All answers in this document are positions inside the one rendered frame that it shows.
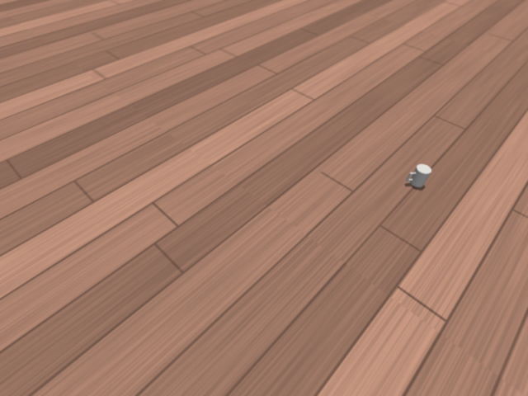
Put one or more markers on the mug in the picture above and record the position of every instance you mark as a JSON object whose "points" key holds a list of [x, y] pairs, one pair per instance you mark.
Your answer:
{"points": [[420, 175]]}

